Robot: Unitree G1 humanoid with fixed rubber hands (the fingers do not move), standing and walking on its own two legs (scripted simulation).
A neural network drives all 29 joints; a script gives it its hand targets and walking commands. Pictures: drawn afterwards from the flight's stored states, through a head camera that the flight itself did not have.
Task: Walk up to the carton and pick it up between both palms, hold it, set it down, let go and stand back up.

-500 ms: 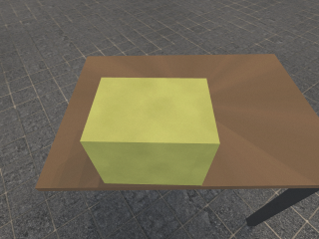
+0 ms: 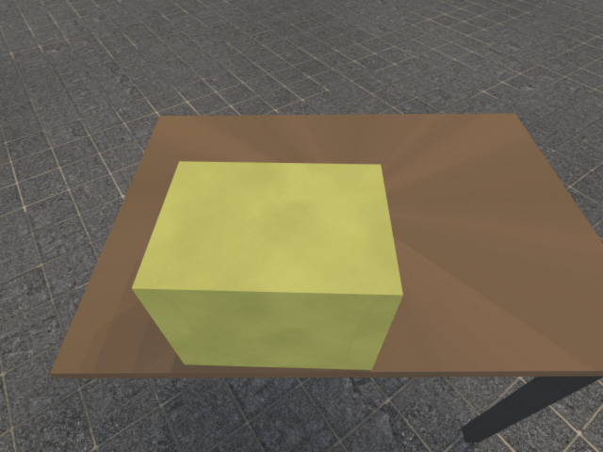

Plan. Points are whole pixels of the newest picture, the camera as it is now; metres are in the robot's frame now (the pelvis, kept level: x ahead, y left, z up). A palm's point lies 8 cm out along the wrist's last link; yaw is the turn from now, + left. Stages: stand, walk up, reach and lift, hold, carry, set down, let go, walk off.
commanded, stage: walk up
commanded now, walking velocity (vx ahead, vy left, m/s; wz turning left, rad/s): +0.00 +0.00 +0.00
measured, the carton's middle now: (278, 268) +0.34 +0.04 +0.04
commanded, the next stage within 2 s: none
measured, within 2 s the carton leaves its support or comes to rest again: neither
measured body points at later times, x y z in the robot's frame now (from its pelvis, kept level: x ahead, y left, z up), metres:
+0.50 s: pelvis -0.03 +0.02 -0.03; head +0.02 +0.04 +0.42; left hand -0.05 +0.25 -0.20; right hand +0.06 -0.23 -0.17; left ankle -0.01 +0.11 -0.74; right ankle -0.11 -0.08 -0.71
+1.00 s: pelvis -0.04 +0.02 +0.01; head -0.03 +0.02 +0.45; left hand -0.02 +0.24 -0.15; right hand -0.06 -0.19 -0.16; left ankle -0.01 +0.11 -0.74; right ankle -0.09 -0.08 -0.74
